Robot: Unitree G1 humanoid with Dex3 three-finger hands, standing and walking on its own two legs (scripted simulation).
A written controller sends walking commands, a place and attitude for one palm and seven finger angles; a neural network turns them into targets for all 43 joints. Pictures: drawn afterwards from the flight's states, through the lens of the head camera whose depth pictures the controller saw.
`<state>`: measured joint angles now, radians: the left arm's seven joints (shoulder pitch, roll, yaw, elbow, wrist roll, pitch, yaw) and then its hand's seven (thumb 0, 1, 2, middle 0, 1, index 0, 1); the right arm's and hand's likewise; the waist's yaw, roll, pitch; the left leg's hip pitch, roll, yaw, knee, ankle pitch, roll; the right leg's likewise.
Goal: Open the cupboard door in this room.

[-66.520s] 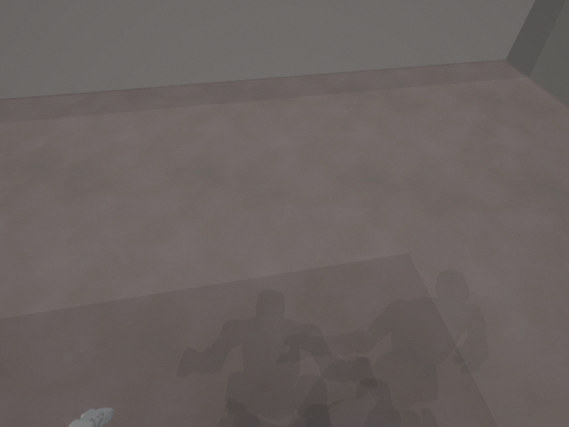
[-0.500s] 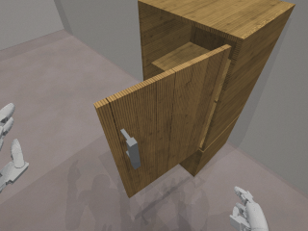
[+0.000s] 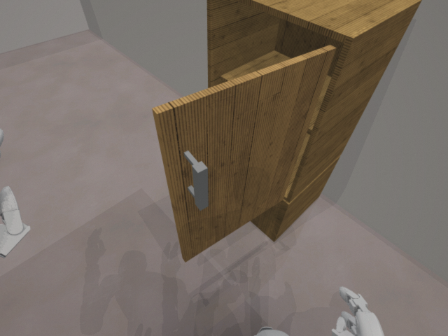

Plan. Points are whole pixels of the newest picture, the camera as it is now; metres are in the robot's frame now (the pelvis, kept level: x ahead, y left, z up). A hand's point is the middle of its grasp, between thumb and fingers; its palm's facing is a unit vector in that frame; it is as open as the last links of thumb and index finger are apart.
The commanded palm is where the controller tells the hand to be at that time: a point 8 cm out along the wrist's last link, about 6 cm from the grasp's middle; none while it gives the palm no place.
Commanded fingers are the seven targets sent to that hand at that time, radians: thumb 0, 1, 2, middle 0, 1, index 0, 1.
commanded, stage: step back with the hand held close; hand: left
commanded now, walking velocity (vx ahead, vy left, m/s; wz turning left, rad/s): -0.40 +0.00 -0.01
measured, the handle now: (195, 181) +0.40 +0.08 +0.04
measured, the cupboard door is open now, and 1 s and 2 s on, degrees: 82 82 82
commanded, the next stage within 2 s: stop stepping back and stand still in 0.40 s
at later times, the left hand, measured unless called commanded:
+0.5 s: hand out of the picture +0.10 +0.28 +0.19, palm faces +0.41 -0.76 -0.50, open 7.4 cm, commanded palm +0.04 +0.31 +0.20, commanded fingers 0.00 0.90 0.90 -0.20 -0.30 -0.20 -0.30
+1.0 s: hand out of the picture +0.03 +0.26 +0.18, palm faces +0.40 -0.81 -0.43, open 7.4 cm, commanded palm -0.04 +0.29 +0.20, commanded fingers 0.00 0.90 0.90 -0.20 -0.30 -0.20 -0.30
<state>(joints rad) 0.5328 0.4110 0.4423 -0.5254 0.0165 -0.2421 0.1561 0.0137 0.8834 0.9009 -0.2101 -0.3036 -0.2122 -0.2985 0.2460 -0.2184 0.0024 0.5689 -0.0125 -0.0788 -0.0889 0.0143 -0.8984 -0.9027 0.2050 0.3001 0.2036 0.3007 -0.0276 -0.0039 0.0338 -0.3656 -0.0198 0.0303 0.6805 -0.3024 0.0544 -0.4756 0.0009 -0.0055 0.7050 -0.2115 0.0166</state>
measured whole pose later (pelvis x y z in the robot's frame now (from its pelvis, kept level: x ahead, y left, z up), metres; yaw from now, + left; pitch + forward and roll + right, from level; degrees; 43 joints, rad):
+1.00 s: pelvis -0.20 +0.00 +0.02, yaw -4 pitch -1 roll +0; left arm 0.52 0.41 0.45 -0.44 -0.03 -0.17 0.16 0.01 0.89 0.90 -0.20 -0.30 -0.21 -0.30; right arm 0.27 -0.20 0.02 0.67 -0.02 -0.17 -0.09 0.02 -0.90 -0.90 0.20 0.30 0.20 0.30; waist -0.04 -0.03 -0.02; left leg -0.32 -0.01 0.04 0.48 -0.15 0.04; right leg -0.25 0.01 -0.06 0.68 -0.49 -0.01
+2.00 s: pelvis -0.21 +0.04 +0.02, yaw +1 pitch -1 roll +0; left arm 0.26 0.25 0.02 1.17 0.01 0.01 0.01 0.01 0.91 0.90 -0.20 -0.30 -0.20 -0.30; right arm 0.19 -0.23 -0.01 1.15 -0.02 0.01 -0.01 0.01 -0.90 -0.90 0.20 0.30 0.20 0.30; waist 0.01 0.02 0.08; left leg -0.23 -0.02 0.00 0.40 -0.15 0.02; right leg -0.15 -0.04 -0.04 0.40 -0.23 0.02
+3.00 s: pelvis -0.19 +0.03 +0.03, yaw +0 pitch -1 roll +0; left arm 0.11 0.31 0.01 1.14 0.01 -0.02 0.00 0.01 0.90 0.90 -0.20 -0.30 -0.20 -0.30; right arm 0.08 -0.33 -0.01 1.14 -0.02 0.00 0.00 0.01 -0.90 -0.90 0.20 0.30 0.20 0.30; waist -0.01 0.02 0.07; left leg -0.15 0.01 0.01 0.31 -0.14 -0.01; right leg -0.08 -0.01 -0.03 0.30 -0.21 0.01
